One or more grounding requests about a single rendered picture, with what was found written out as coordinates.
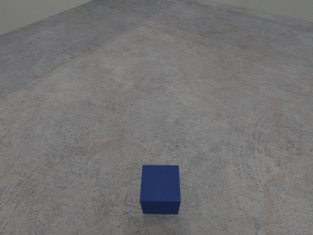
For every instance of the carton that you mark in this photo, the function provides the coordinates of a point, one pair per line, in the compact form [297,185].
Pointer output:
[160,189]

